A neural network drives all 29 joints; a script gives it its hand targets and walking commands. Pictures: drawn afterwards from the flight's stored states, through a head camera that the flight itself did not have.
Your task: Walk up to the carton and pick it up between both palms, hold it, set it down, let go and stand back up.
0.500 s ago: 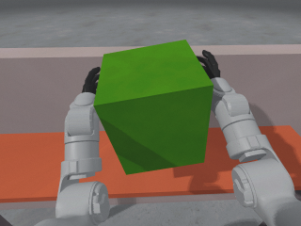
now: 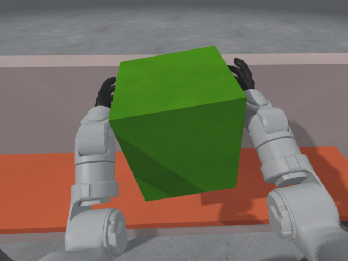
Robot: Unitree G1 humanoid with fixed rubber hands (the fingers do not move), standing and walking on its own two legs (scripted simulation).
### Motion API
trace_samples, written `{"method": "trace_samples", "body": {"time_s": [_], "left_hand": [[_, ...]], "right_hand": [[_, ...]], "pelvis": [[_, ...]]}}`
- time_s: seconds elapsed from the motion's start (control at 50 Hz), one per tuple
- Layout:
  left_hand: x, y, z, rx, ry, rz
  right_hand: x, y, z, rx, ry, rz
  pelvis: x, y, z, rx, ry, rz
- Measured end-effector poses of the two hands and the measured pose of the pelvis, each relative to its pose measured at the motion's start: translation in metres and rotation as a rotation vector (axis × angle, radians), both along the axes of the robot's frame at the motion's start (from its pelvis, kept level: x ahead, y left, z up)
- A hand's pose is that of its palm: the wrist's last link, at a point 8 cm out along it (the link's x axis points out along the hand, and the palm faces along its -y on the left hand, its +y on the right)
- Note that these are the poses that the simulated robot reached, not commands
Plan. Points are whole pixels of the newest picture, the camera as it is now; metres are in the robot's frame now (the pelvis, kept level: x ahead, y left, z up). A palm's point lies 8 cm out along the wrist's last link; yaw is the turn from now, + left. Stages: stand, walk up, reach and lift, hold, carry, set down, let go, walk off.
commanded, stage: hold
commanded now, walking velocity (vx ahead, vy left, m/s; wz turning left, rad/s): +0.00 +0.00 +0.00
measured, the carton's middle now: (179, 126) +0.34 +0.00 +0.20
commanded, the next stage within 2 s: none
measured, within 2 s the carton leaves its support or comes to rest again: neither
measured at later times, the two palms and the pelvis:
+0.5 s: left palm (105, 112) +0.36 +0.16 +0.23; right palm (244, 96) +0.36 -0.14 +0.26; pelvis +0.00 +0.00 +0.00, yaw +0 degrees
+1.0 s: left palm (106, 112) +0.36 +0.16 +0.23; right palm (245, 95) +0.36 -0.15 +0.26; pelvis +0.00 +0.00 +0.00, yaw +0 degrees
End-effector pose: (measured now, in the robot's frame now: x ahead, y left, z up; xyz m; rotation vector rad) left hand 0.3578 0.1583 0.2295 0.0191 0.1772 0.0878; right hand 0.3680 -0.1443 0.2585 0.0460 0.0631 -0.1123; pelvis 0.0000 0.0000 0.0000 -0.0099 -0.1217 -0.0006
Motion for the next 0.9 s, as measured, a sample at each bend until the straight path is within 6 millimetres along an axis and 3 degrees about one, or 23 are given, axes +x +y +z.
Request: {"method": "trace_samples", "body": {"time_s": [0.9], "left_hand": [[0.0008,-0.0013,0.0007,-0.006,-0.008,-0.004]], "right_hand": [[-0.0018,-0.0012,-0.0006,-0.001,0.003,-0.003]], "pelvis": [[0.0027,-0.0004,-0.0001,-0.003,-0.008,0.003]]}}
